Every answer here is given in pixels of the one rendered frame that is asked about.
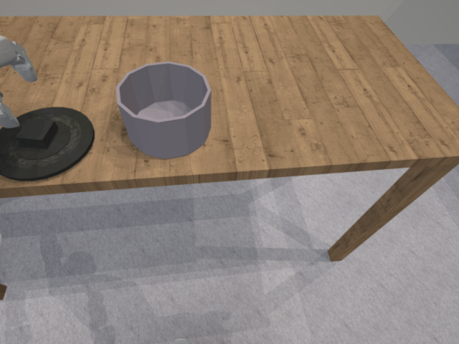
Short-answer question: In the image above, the table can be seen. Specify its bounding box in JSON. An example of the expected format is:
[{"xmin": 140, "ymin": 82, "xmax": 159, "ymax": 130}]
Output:
[{"xmin": 0, "ymin": 16, "xmax": 459, "ymax": 300}]

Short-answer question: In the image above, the lid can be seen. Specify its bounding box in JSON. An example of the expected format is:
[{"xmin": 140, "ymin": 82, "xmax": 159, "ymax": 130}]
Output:
[{"xmin": 0, "ymin": 107, "xmax": 95, "ymax": 181}]

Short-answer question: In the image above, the knob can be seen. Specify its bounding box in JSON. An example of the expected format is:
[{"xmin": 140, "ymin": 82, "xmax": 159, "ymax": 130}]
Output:
[{"xmin": 16, "ymin": 119, "xmax": 58, "ymax": 147}]

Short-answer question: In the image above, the robot left hand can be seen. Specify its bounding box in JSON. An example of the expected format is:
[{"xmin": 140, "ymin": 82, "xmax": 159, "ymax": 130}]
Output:
[{"xmin": 0, "ymin": 35, "xmax": 37, "ymax": 128}]

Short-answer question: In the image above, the pot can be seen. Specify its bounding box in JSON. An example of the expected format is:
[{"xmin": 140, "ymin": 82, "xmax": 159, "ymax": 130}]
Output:
[{"xmin": 116, "ymin": 62, "xmax": 211, "ymax": 158}]

